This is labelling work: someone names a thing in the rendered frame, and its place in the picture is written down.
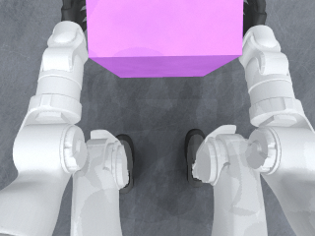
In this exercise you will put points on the carton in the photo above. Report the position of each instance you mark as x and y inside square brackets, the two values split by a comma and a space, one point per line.
[164, 38]

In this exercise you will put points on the robot left forearm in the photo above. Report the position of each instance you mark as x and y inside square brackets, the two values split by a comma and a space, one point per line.
[60, 79]

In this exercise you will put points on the right robot upper arm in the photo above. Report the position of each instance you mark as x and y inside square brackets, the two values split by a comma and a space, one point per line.
[285, 157]

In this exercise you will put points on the left robot upper arm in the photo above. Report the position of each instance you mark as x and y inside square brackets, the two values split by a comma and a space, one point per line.
[45, 155]

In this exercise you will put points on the robot right shin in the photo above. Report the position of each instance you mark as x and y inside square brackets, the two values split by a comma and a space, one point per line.
[197, 171]

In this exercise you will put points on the robot right forearm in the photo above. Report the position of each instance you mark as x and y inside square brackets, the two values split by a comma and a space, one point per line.
[269, 83]

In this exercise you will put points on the robot left foot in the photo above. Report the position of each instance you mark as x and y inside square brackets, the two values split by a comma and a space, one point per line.
[127, 142]

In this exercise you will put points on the right robot hand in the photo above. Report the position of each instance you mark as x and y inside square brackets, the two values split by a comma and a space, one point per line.
[255, 14]

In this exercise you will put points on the left robot hand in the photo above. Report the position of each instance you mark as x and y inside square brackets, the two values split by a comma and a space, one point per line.
[71, 11]

